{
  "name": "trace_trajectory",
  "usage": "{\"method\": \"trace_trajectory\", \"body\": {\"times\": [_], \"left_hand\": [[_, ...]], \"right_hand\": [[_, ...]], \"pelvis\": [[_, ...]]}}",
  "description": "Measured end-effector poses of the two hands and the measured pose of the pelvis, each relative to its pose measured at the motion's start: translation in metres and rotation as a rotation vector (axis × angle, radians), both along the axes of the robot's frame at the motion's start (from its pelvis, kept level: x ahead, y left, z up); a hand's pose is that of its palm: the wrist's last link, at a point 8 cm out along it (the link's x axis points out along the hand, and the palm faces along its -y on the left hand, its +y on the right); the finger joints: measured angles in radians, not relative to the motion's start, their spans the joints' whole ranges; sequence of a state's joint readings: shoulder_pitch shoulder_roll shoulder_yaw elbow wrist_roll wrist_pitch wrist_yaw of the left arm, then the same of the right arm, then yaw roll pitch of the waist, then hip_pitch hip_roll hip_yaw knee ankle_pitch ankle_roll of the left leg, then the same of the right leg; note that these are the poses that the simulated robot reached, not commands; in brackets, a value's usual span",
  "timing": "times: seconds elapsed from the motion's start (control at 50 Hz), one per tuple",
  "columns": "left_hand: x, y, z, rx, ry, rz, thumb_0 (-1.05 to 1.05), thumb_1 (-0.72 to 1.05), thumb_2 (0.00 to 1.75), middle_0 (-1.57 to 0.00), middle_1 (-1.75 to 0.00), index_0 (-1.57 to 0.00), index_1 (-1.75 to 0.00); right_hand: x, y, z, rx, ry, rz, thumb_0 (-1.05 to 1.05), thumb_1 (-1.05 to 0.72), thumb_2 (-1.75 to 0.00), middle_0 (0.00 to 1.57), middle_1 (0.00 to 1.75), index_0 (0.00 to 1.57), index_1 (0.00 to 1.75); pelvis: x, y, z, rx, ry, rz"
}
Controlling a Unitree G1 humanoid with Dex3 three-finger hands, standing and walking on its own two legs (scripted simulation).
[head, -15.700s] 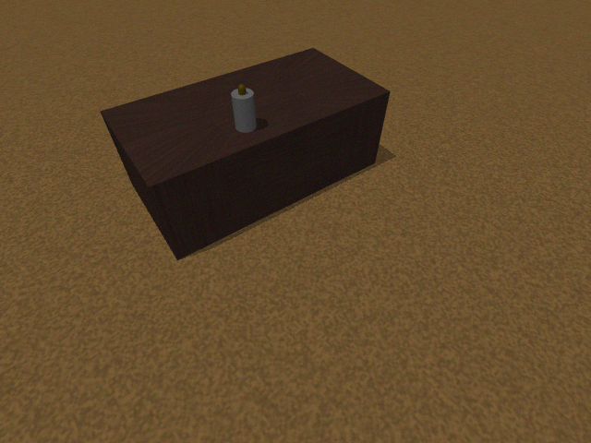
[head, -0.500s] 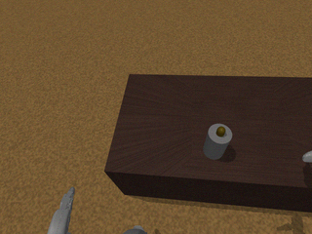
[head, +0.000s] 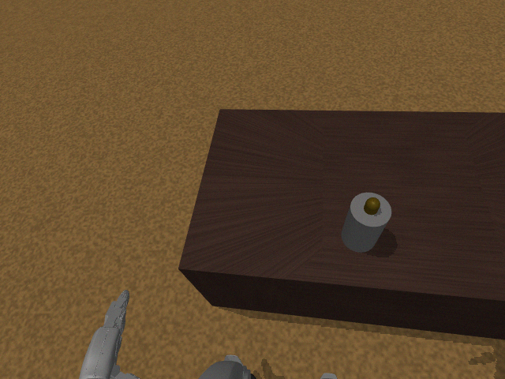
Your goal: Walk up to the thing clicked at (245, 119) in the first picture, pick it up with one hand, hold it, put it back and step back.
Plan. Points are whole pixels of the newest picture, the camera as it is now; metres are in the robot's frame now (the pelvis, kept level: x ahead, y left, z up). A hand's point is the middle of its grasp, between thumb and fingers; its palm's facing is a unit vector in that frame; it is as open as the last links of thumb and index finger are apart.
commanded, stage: go down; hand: right
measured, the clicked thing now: (365, 220) +0.49 -0.18 -0.21
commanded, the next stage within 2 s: approach in 0.14 s
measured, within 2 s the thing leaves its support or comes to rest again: neither
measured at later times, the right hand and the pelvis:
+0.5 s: hand out of the picture +0.42 -0.36 +0.02, palm faces +0.21 +0.98 -0.01, open 17.6 cm; pelvis -0.01 -0.01 -0.03, yaw +1 degrees
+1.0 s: hand (408, 230) +0.46 -0.27 -0.20, palm faces +0.14 +0.99 +0.05, open 17.7 cm; pelvis -0.04 -0.01 -0.14, yaw +4 degrees
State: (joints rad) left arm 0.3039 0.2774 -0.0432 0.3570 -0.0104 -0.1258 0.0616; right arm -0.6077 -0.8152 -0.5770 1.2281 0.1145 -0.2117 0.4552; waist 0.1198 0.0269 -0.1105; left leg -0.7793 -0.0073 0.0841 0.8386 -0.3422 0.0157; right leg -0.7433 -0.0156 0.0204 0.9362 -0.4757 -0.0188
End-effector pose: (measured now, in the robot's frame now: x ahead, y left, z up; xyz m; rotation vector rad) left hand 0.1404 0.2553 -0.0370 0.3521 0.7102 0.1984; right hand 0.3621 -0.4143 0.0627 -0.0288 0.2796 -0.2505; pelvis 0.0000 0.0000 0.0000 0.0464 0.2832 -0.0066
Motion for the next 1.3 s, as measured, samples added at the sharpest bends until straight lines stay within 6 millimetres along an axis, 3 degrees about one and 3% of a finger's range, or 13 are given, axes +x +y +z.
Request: {"method": "trace_trajectory", "body": {"times": [0.2, 0.34, 0.4, 0.52, 0.62, 0.74, 0.9, 1.04, 1.16, 1.3], "left_hand": [[-0.012, 0.001, -0.001, 0.024, 0.022, 0.002, -0.01, -0.53, 0.07, -0.06, -0.06, -0.06, -0.05], [-0.008, -0.004, -0.002, 0.023, 0.011, -0.007, -0.01, -0.53, 0.06, -0.05, -0.05, -0.05, -0.05], [-0.006, -0.008, -0.009, 0.017, 0.011, -0.02, -0.01, -0.54, 0.06, -0.05, -0.05, -0.05, -0.05], [0.003, -0.011, -0.019, 0.035, -0.035, -0.048, -0.01, -0.55, 0.06, -0.06, -0.05, -0.05, -0.05], [0.006, -0.009, -0.007, 0.097, -0.116, -0.076, -0.01, -0.56, 0.07, -0.06, -0.05, -0.04, -0.05], [-0.015, -0.001, -0.011, 0.189, -0.082, -0.075, -0.01, -0.55, 0.07, -0.05, -0.04, -0.04, -0.05], [-0.023, 0.015, -0.019, 0.326, -0.078, -0.06, -0.01, -0.55, 0.07, -0.05, -0.05, -0.04, -0.05], [-0.021, -0.004, -0.013, 0.358, -0.188, -0.138, -0.01, -0.55, 0.07, -0.06, -0.05, -0.05, -0.06], [-0.035, -0.014, -0.002, 0.414, -0.208, -0.195, -0.01, -0.55, 0.06, -0.07, -0.06, -0.06, -0.06], [-0.065, 0.008, 0.002, 0.48, -0.154, -0.115, -0.01, -0.54, 0.06, -0.07, -0.06, -0.06, -0.06]], "right_hand": [[0.011, -0.004, 0.001, 0.005, -0.026, 0.003, -0.02, 0.59, -0.03, 0.05, 0.05, 0.06, 0.05], [0.018, -0.008, 0.005, 0.002, -0.063, 0.0, -0.02, 0.58, -0.03, 0.04, 0.05, 0.05, 0.05], [0.022, -0.007, -0.003, 0.014, -0.076, 0.009, -0.02, 0.58, -0.04, 0.04, 0.05, 0.05, 0.05], [0.033, 0.007, -0.044, 0.027, -0.139, 0.043, -0.02, 0.58, -0.04, 0.04, 0.05, 0.06, 0.05], [0.04, 0.031, -0.105, 0.091, -0.152, 0.057, -0.02, 0.58, -0.04, 0.05, 0.05, 0.06, 0.05], [0.046, 0.053, -0.176, 0.094, -0.144, 0.064, -0.02, 0.57, -0.03, 0.06, 0.04, 0.07, 0.05], [0.067, 0.077, -0.23, 0.073, -0.195, 0.086, -0.02, 0.58, -0.03, 0.05, 0.04, 0.06, 0.05], [0.072, 0.103, -0.278, 0.093, -0.175, 0.087, -0.02, 0.6, -0.04, 0.05, 0.05, 0.06, 0.05], [0.073, 0.121, -0.3, 0.085, -0.216, 0.048, -0.02, 0.59, -0.03, 0.05, 0.05, 0.05, 0.05], [0.081, 0.146, -0.288, 0.046, -0.234, 0.091, -0.02, 0.58, -0.03, 0.05, 0.04, 0.05, 0.05]], "pelvis": [[-0.005, -0.001, -0.004, 0.004, 0.02, 0.008], [-0.006, -0.002, -0.007, 0.008, 0.035, 0.007], [-0.007, -0.003, -0.012, 0.01, 0.057, 0.006], [-0.013, -0.005, -0.034, 0.016, 0.111, 0.005], [-0.019, -0.006, -0.053, 0.024, 0.15, 0.011], [-0.026, -0.006, -0.08, 0.036, 0.201, 0.023], [-0.036, -0.009, -0.116, 0.063, 0.259, 0.037], [-0.048, -0.005, -0.146, 0.072, 0.283, 0.042], [-0.058, -0.001, -0.163, 0.071, 0.287, 0.045], [-0.066, -0.003, -0.168, 0.074, 0.288, 0.049]]}}
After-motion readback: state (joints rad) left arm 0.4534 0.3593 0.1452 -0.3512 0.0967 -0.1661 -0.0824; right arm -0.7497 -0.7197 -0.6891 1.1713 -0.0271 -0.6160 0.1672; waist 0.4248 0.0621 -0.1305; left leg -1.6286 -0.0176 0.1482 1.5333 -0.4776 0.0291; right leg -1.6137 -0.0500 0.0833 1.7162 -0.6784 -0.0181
